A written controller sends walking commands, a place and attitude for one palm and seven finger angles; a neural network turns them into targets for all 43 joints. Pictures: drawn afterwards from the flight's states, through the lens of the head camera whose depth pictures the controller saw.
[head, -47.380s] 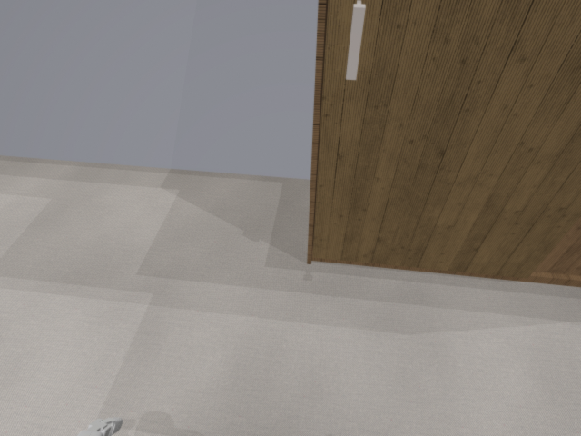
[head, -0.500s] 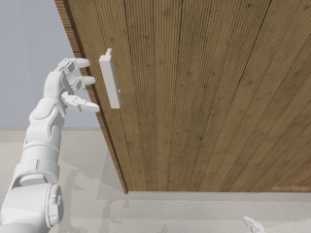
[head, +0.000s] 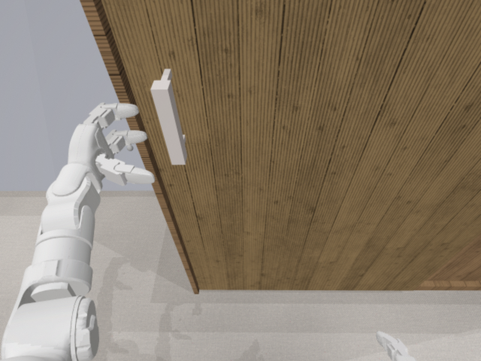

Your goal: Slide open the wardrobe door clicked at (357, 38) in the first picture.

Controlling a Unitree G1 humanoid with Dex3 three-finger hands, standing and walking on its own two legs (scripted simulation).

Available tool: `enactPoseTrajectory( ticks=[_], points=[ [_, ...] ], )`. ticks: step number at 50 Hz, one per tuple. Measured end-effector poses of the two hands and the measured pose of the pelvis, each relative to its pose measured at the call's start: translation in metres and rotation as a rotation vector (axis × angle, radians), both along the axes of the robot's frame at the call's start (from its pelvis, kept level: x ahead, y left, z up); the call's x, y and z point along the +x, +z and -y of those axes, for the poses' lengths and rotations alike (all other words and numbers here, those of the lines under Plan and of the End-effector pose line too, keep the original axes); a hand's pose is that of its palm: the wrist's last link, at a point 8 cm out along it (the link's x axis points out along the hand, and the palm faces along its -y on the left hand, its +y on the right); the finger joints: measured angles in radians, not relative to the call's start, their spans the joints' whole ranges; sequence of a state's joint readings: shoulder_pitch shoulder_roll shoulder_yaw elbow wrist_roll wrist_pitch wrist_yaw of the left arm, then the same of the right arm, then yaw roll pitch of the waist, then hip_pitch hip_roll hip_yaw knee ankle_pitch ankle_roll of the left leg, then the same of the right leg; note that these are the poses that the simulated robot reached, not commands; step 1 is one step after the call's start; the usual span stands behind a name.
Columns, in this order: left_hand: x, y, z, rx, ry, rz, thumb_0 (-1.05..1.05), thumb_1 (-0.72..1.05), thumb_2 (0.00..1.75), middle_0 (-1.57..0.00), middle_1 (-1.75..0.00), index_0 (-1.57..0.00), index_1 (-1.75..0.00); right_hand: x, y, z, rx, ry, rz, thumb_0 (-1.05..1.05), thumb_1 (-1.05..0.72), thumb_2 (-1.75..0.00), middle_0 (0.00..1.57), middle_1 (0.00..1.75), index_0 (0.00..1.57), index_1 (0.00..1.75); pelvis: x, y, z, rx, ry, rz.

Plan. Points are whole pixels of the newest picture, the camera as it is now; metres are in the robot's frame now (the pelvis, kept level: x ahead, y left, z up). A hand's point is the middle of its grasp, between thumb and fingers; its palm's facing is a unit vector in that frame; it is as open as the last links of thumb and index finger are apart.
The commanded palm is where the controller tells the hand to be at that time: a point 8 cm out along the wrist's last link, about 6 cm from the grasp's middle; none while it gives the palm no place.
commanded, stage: move the hooked fingers beside the handle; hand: left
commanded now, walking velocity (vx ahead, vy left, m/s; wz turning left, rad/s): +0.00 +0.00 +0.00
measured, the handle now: (173, 118) +0.47 +0.13 +0.17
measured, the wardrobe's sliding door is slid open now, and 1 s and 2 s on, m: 0.01 0.01 0.01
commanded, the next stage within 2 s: feel for the door with the fingertips in 1.66 s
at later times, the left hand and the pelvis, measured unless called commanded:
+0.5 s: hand (125, 136) +0.40 +0.19 +0.19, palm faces +0.02 -1.00 +0.00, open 14.0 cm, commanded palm +0.37 +0.24 +0.17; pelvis +0.00 +0.00 +0.00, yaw +0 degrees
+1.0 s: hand (139, 144) +0.41 +0.18 +0.16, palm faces -0.01 -1.00 +0.01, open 14.0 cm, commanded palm +0.38 +0.23 +0.17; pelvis -0.01 +0.00 +0.00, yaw +0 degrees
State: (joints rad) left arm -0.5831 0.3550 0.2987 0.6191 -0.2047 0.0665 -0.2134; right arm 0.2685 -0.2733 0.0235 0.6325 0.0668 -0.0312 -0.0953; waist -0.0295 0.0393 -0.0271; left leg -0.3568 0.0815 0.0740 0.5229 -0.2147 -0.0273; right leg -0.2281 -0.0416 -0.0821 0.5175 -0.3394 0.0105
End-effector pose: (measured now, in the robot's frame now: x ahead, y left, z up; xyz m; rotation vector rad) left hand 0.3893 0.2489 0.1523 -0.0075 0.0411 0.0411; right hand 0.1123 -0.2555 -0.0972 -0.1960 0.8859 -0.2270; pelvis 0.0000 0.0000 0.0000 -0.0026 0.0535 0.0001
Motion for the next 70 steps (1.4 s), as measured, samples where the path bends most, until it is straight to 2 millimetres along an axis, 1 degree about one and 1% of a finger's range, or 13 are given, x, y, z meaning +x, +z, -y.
enactPoseTrajectory(
  ticks=[4, 7, 12, 15, 21, 25, 33, 39, 43, 48, 53, 62, 70],
  points=[
    [0.0, 0.022, 0.003, 0.004, -0.007, 0.127, -0.01, -0.5, 0.3, -0.3, -1.2, -0.29, -1.2, -0.003, 0.0, 0.0, -0.007, 0.007, -0.011, 0.01, -0.91, -0.89, 0.2, 0.29, 0.2, 0.3, 0.001, 0.0, 0.001, -0.001, 0.002, 0.005],
    [0.005, 0.031, 0.003, 0.001, -0.021, 0.124, -0.01, -0.5, 0.3, -0.3, -1.2, -0.3, -1.2, -0.004, -0.001, 0.0, -0.002, 0.0, -0.016, 0.01, -0.91, -0.89, 0.2, 0.29, 0.2, 0.3, 0.002, 0.0, 0.001, -0.001, 0.003, 0.006],
    [0.004, 0.011, 0.001, -0.006, -0.03, -0.023, -0.01, -0.5, 0.3, -0.3, -1.2, -0.3, -1.2, -0.005, -0.002, 0.002, 0.012, -0.016, -0.011, 0.01, -0.91, -0.89, 0.2, 0.29, 0.2, 0.3, 0.003, 0.0, 0.0, 0.001, -0.002, 0.0],
    [-0.004, 0.0, 0.001, -0.007, -0.016, -0.032, -0.01, -0.5, 0.3, -0.3, -1.2, -0.29, -1.2, -0.005, -0.002, 0.002, 0.011, -0.016, -0.006, 0.01, -0.91, -0.89, 0.2, 0.29, 0.2, 0.3, 0.002, 0.0, 0.0, 0.002, -0.004, 0.003],
    [-0.014, 0.021, 0.005, 0.006, 0.001, 0.129, -0.01, -0.5, 0.3, -0.3, -1.2, -0.29, -1.2, 0.0, 0.001, 0.0, -0.001, 0.009, 0.008, 0.01, -0.91, -0.89, 0.2, 0.29, 0.2, 0.3, 0.0, 0.0, 0.002, -0.001, 0.002, 0.022],
    [-0.009, 0.032, 0.006, 0.014, -0.017, 0.11, -0.01, -0.5, 0.3, -0.3, -1.2, -0.3, -1.21, 0.004, 0.001, -0.001, 0.005, 0.015, 0.019, 0.01, -0.91, -0.89, 0.2, 0.29, 0.2, 0.3, -0.002, 0.0, 0.003, -0.002, 0.008, 0.024],
    [-0.013, 0.007, 0.013, -0.016, -0.026, -0.005, -0.01, -0.5, 0.3, -0.3, -1.2, -0.3, -1.2, 0.005, 0.002, -0.002, 0.02, 0.011, 0.04, 0.01, -0.91, -0.89, 0.2, 0.29, 0.2, 0.3, -0.005, 0.001, 0.003, 0.002, 0.003, 0.019],
    [-0.016, 0.021, 0.009, 0.011, 0.01, 0.106, -0.01, -0.5, 0.3, -0.3, -1.2, -0.3, -1.2, -0.001, 0.003, 0.0, 0.004, 0.02, 0.028, 0.01, -0.91, -0.89, 0.2, 0.29, 0.2, 0.3, -0.007, 0.0, 0.005, -0.001, 0.006, 0.03],
    [-0.008, 0.029, 0.008, 0.022, -0.007, 0.088, -0.01, -0.5, 0.3, -0.3, -1.2, -0.3, -1.21, -0.006, 0.0, 0.002, 0.003, 0.013, 0.005, 0.01, -0.91, -0.89, 0.2, 0.29, 0.2, 0.3, -0.008, 0.0, 0.006, -0.003, 0.011, 0.026],
    [-0.003, 0.018, 0.015, 0.011, -0.044, 0.011, -0.01, -0.5, 0.3, -0.3, -1.2, -0.29, -1.2, -0.012, -0.004, 0.004, 0.01, -0.004, -0.013, 0.01, -0.91, -0.89, 0.2, 0.29, 0.2, 0.3, -0.007, 0.0, 0.004, -0.002, 0.01, 0.014],
    [-0.005, 0.011, 0.023, -0.012, -0.034, 0.04, -0.01, -0.5, 0.3, -0.3, -1.2, -0.3, -1.2, -0.015, -0.005, 0.004, 0.012, -0.012, -0.015, 0.01, -0.91, -0.89, 0.2, 0.29, 0.2, 0.3, -0.005, 0.0, 0.003, 0.002, 0.0, 0.015],
    [-0.003, 0.024, 0.007, 0.022, 0.003, 0.072, -0.01, -0.5, 0.3, -0.3, -1.2, -0.3, -1.2, -0.012, -0.002, 0.005, 0.012, -0.02, -0.009, 0.01, -0.91, -0.89, 0.2, 0.29, 0.2, 0.3, -0.002, 0.001, 0.006, 0.001, -0.004, 0.021],
    [-0.004, 0.009, 0.01, 0.002, -0.027, 0.011, -0.01, -0.5, 0.3, -0.3, -1.2, -0.29, -1.2, -0.001, -0.002, 0.005, 0.0, -0.003, -0.007, 0.01, -0.91, -0.89, 0.2, 0.29, 0.2, 0.3, -0.001, 0.0, 0.004, 0.0, 0.008, 0.011]
  ],
)
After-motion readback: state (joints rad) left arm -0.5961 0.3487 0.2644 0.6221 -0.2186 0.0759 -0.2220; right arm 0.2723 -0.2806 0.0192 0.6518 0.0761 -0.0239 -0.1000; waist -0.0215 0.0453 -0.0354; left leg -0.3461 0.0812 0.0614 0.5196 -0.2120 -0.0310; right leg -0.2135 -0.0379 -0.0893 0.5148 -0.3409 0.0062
